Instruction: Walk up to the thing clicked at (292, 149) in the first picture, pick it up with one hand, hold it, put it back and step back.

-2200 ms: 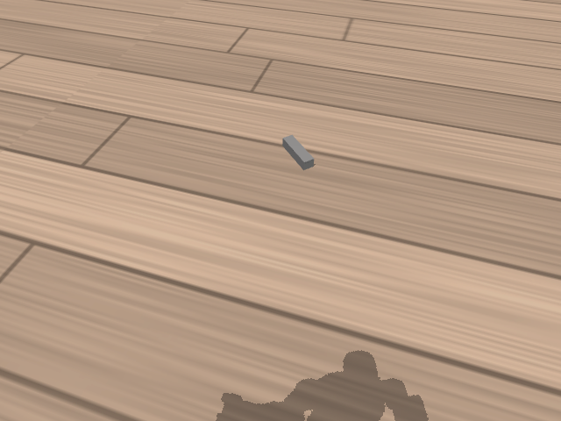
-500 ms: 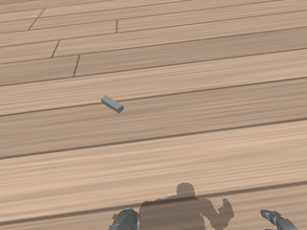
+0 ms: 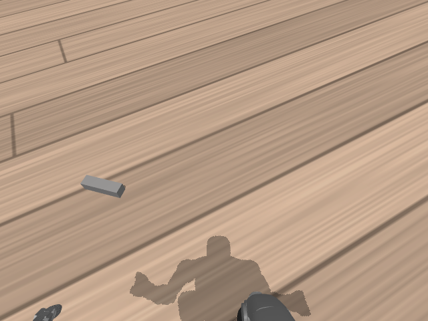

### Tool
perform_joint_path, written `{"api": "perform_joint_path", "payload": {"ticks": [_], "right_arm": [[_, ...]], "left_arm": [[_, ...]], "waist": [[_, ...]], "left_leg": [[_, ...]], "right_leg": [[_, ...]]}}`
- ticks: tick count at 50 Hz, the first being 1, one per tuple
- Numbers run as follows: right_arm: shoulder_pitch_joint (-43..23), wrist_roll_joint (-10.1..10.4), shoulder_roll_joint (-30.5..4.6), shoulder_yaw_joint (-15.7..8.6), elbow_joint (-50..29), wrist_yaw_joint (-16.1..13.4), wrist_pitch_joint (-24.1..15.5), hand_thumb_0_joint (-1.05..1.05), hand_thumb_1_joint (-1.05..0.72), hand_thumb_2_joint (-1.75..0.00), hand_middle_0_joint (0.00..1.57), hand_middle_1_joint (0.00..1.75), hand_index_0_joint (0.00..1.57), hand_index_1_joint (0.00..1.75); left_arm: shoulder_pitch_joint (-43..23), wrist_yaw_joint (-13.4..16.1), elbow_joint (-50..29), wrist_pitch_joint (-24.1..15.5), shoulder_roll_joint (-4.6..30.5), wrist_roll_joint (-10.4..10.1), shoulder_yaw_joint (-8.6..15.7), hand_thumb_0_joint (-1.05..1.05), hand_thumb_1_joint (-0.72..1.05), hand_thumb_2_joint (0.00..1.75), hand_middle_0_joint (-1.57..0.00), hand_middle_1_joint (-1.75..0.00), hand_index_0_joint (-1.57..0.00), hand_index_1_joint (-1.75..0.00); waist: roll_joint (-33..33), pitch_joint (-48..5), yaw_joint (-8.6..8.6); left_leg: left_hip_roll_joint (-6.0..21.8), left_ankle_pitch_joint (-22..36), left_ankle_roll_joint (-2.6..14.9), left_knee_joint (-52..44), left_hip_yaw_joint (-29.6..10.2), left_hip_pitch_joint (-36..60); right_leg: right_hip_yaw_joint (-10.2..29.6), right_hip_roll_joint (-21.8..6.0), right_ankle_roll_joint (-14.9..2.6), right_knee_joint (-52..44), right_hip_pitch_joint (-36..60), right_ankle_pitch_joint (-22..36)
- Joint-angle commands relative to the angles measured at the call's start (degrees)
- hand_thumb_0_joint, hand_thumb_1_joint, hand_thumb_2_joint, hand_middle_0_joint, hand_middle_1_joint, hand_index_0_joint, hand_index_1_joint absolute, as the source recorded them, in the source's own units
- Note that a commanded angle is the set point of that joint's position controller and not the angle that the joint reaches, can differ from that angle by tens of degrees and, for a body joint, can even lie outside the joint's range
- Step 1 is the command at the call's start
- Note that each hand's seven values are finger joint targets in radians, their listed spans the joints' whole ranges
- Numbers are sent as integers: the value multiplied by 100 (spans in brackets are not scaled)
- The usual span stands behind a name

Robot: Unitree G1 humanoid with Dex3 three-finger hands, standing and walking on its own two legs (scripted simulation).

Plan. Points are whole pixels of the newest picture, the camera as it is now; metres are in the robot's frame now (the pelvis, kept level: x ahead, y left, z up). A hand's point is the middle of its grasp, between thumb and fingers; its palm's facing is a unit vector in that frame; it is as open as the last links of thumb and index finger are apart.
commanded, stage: walk up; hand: left
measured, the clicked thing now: (103, 186) +0.92 +0.56 -0.73
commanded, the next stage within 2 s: none
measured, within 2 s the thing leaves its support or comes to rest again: neither
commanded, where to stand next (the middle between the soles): +0.48 +0.53 m, yaw -23 degrees
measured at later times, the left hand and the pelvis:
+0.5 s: hand out of the picture +0.22 +0.53 -0.15, palm faces -0.15 -0.79 -0.60, open 7.4 cm; pelvis +0.14 +0.20 -0.04, yaw -8 degrees
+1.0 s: hand out of the picture +0.39 +0.65 -0.12, palm faces -0.21 -0.75 -0.62, open 7.4 cm; pelvis +0.25 +0.35 -0.03, yaw -14 degrees
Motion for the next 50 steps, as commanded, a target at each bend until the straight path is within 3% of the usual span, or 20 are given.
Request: {"api": "perform_joint_path", "payload": {"ticks": [1,2,4,8,16,20,21,22,24,26,30,34,35,36,37,38,39,42,44,50], "right_arm": [[-569,81,-532,-37,-1004,-48,-163,0,-90,-90,20,30,20,30],[-331,49,-908,-122,-948,-80,-49,0,-90,-90,20,30,20,30],[-589,40,-1443,-323,-847,-159,21,0,-90,-90,20,30,20,30],[-296,33,-1311,-329,-582,-55,83,0,-90,-90,20,30,20,30],[-990,29,-1249,-449,-917,159,118,0,-90,-90,20,30,20,30],[664,-37,-1393,-685,-400,45,-15,0,-90,-90,20,30,20,30],[730,-117,-1958,-778,-456,-41,-87,0,-90,-90,20,30,20,30],[139,115,-2435,-835,-587,-111,-113,0,-90,-90,20,30,20,30],[-433,111,-1830,-652,-785,-185,-112,0,-90,-90,20,30,20,30],[-734,128,-1561,-515,-795,-225,-148,0,-90,-90,20,30,20,30],[-651,5,-1330,-367,-814,-207,-115,0,-90,-90,20,30,20,30],[-1331,1,-1184,-263,-1126,-148,26,0,-90,-90,20,30,20,30],[-1343,36,-981,-184,-1224,-131,26,0,-90,-90,20,30,20,30],[-982,81,-667,-87,-1232,-140,18,0,-90,-90,20,30,20,30],[-611,43,-806,-113,-1169,-181,113,0,-90,-90,20,30,20,30],[-535,14,-1296,-303,-1105,-234,231,0,-90,-90,20,30,20,30],[-672,5,-1445,-367,-1035,-259,278,0,-90,-90,20,30,20,30],[-408,40,-1381,-383,-728,-193,297,0,-90,-90,20,30,20,30],[-317,21,-1356,-397,-683,-117,323,0,-90,-90,20,30,20,30],[-694,15,-1346,-460,-821,-12,303,0,-90,-90,20,30,20,30]], "left_arm": [[1983,307,20,-103,1909,143,758,0,90,90,-20,-30,-20,-30],[1532,355,-324,-121,2044,120,692,0,90,90,-20,-30,-20,-30],[980,395,-499,-88,2006,-5,682,0,90,90,-20,-30,-20,-30],[625,356,-609,-190,1811,89,629,0,90,90,-20,-30,-20,-30],[644,405,-614,-248,2320,279,758,0,90,90,-20,-30,-20,-30],[266,459,-568,-125,1666,298,529,0,90,90,-20,-30,-20,-30],[623,479,-592,-114,868,237,281,0,90,90,-20,-30,-20,-30],[526,600,-530,-97,1224,126,304,0,90,90,-20,-30,-20,-30],[408,544,-180,-118,1651,38,356,0,90,90,-20,-30,-20,-30],[908,446,178,-131,1656,-30,409,0,90,90,-20,-30,-20,-30],[805,351,64,-127,1235,-20,332,0,90,90,-20,-30,-20,-30],[1618,392,166,-102,1225,4,466,0,90,90,-20,-30,-20,-30],[2172,467,255,-110,1508,49,616,0,90,90,-20,-30,-20,-30],[2451,551,188,-117,1933,156,779,0,90,90,-20,-30,-20,-30],[2040,613,-169,-115,2191,196,761,0,90,90,-20,-30,-20,-30],[1429,676,-390,-80,2235,54,753,0,90,90,-20,-30,-20,-30],[1103,711,-493,-97,2164,29,736,0,90,90,-20,-30,-20,-30],[682,629,-509,-138,1880,127,621,0,90,90,-20,-30,-20,-30],[595,572,-552,-170,1975,212,665,0,90,90,-20,-30,-20,-30],[680,526,-477,-126,2389,330,828,0,90,90,-20,-30,-20,-30]], "waist": [[-1796,-1048,1289],[-1075,-814,1009],[-377,-338,896],[-836,-183,529],[-1255,-172,599],[185,-914,-477],[2124,-630,-420],[2377,-620,-120],[756,-64,142],[976,-33,444],[1020,-247,363],[411,-437,1027],[-242,-719,1341],[-1279,-850,1490],[-983,-942,1127],[-281,-833,981],[5,-502,921],[-457,-143,605],[-881,-158,552],[-1237,-281,745]], "left_leg": [[27,-785,-86,2454,-647,-3092],[56,-830,-329,3275,-1533,-3396],[479,-681,-393,3558,-2056,-3427],[635,-28,-369,3177,-1943,-2569],[596,103,-297,1989,-1397,-1926],[-13,-207,-258,140,-1028,803],[1283,-662,-97,-1135,-3206,1007],[2037,-1030,505,-2065,-4907,656],[1760,-739,466,-1657,-3856,66],[1435,275,699,-1173,-2954,-44],[1358,2348,1152,-839,-2017,-46],[999,1495,719,-136,-1379,-1369],[730,1635,381,870,-1048,-1900],[189,19,-82,2271,-847,-2936],[51,-1029,-414,3385,-1447,-3414],[324,-1148,-541,4219,-2070,-3353],[527,-967,-517,4455,-2205,-3310],[602,-326,-380,4046,-1981,-2681],[640,-107,-360,3842,-1886,-2384],[492,-708,-329,2433,-1171,-1888]], "right_leg": [[3000,-1524,-572,-1817,3775,-801],[4599,-2378,-999,-2349,3100,-1630],[4409,-2287,-1520,-2226,2239,-1791],[2598,-1511,-1067,-1748,916,-484],[2184,-1185,-1038,-1347,-120,-1518],[1008,-473,-359,1600,-1224,-175],[667,537,-1,3130,-2513,-1962],[1012,377,-173,3765,-2773,-2138],[1067,-36,-70,3700,-2508,-1182],[851,-270,-38,3097,-1892,-896],[239,-198,55,1488,-744,-1104],[162,17,-89,-288,1584,346],[462,-89,-99,-852,2655,542],[2187,-993,-475,-1490,3403,-316],[4314,-2366,-1113,-1890,3184,-861],[4936,-2941,-1765,-2104,2456,-1463],[4689,-2818,-1864,-2116,1800,-1751],[2727,-1697,-1138,-1684,607,-1349],[2224,-1424,-1033,-1482,192,-1229],[2150,-1185,-1032,-1152,-260,-2260]]}}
